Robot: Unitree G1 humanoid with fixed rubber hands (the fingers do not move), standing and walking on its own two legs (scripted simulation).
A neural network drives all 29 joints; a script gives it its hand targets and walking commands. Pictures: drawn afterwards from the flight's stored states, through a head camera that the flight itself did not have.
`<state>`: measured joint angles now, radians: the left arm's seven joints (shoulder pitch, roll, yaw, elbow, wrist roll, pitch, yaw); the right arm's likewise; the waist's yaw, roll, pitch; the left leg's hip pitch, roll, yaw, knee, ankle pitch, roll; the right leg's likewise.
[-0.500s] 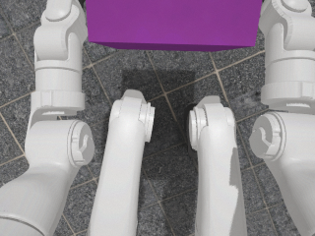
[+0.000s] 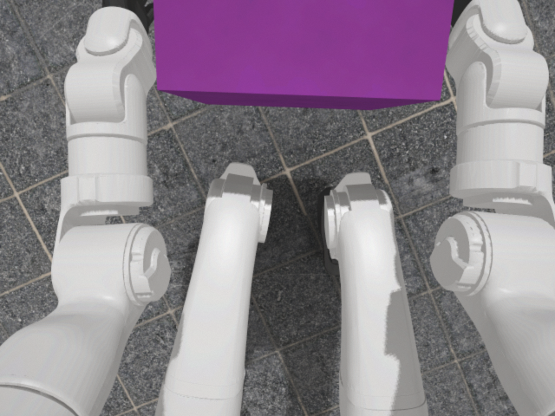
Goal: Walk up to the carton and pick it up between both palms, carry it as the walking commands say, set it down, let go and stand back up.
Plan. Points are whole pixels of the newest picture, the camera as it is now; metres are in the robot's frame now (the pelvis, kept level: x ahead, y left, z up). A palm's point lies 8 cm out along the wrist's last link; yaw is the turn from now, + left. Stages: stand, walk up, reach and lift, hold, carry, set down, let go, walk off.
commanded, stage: reach and lift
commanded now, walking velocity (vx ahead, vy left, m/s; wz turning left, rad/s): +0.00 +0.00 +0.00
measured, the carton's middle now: (295, 38) +0.51 +0.03 -0.15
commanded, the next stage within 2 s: none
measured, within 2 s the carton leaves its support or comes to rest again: neither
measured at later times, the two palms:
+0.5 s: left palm out of the picture +0.49 +0.19 -0.02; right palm out of the picture +0.52 -0.16 -0.01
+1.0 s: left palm out of the picture +0.48 +0.19 +0.06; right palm out of the picture +0.51 -0.16 +0.06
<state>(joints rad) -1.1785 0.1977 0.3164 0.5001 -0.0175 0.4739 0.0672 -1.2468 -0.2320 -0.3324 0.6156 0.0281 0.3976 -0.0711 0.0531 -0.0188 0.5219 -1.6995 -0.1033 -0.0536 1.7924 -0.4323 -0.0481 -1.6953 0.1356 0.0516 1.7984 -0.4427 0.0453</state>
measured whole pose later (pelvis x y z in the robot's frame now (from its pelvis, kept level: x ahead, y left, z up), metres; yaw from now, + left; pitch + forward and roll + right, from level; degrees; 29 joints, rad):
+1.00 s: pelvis +0.01 +0.00 +0.11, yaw +0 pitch +10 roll +0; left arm -0.97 0.12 0.30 0.43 0.03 0.49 0.06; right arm -1.03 -0.18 -0.31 0.55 0.00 0.41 -0.05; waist 0.04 -0.01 0.51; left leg -1.21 -0.10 -0.08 1.41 -0.38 -0.04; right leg -1.20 0.13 0.08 1.42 -0.39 0.03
